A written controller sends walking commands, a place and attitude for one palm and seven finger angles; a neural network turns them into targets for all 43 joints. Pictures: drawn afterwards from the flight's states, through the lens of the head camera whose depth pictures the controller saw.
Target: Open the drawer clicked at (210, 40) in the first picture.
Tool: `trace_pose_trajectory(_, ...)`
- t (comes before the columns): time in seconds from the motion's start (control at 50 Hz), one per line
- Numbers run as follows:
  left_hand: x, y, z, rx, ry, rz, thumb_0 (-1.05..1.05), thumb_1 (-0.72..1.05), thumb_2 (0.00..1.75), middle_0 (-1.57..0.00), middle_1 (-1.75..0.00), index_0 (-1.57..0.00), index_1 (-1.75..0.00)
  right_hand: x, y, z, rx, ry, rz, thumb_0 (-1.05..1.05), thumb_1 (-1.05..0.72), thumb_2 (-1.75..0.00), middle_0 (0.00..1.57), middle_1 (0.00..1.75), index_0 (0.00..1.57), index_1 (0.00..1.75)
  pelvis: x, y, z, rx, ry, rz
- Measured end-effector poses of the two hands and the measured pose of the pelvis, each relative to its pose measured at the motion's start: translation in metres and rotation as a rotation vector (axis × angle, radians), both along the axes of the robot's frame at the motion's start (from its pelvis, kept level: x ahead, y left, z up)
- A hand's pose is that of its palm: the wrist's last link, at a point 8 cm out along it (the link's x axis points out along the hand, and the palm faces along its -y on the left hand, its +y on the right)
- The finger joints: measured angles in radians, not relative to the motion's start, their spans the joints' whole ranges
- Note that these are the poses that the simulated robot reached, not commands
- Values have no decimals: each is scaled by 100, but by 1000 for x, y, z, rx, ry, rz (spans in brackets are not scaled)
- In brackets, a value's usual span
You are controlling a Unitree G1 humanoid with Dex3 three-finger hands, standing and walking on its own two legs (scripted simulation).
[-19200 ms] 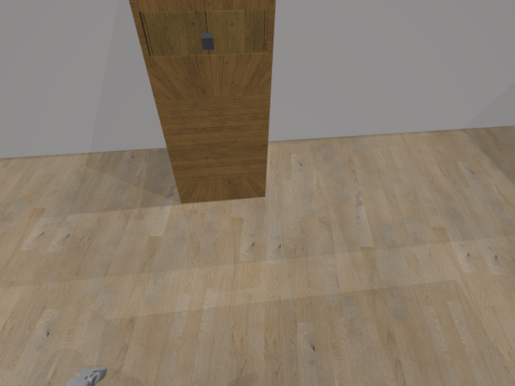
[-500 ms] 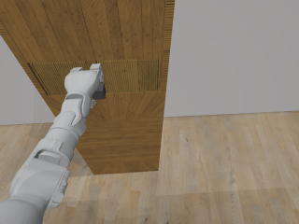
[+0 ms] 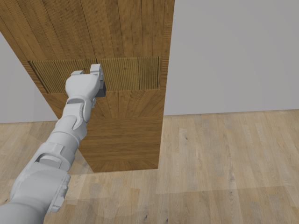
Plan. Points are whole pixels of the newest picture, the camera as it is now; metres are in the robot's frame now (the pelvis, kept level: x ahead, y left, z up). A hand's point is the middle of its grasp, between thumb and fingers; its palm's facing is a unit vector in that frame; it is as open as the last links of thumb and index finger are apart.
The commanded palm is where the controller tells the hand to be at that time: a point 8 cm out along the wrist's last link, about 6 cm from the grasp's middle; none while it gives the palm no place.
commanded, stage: pull the drawer open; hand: left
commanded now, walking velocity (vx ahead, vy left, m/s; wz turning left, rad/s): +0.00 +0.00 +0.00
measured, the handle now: (99, 84) +0.51 +0.17 +0.08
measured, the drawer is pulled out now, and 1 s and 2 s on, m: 0.00 0.00 0.03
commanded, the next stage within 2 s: none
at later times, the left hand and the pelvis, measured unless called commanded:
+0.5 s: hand (89, 100) +0.44 +0.19 +0.08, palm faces +0.06 -0.05 -1.00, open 6.8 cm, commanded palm +0.42 +0.19 +0.12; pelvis +0.03 +0.00 +0.00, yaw +0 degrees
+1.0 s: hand (88, 98) +0.45 +0.19 +0.08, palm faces +0.02 -0.06 -1.00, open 6.1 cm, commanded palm +0.40 +0.19 +0.12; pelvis +0.02 -0.01 +0.00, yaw -1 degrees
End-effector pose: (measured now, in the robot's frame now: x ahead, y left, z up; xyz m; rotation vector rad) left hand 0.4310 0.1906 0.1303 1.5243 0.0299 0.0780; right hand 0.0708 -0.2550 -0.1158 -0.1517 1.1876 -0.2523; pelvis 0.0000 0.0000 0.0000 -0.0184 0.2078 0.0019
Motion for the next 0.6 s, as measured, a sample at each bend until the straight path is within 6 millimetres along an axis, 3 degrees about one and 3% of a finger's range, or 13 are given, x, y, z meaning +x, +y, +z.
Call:
trace_pose_trajectory(0.18,-9,1,-5,-22,-6,-5,6,55,67,-42,-135,0,-127,10,1,2,18,-18,-22,0,-91,-90,20,30,20,30,12,2,3,3,-13,-21)
trace_pose_trajectory(0.38,-25,-1,-7,-51,-27,6,10,70,76,-42,-135,-2,-112,66,7,8,54,-111,19,0,-91,-90,20,30,20,30,32,5,5,6,-28,-24)
trace_pose_trajectory(0.5,-12,-1,1,-3,-31,13,8,77,83,-42,-135,-16,-124,97,11,9,38,-122,89,0,-91,-90,20,30,20,30,32,1,4,8,-23,4)
trace_pose_trajectory(0.6,-3,-1,8,-2,-2,27,10,78,86,-42,-135,-22,-132,106,11,9,38,-127,106,0,-91,-90,20,30,20,30,33,-3,4,10,-18,13)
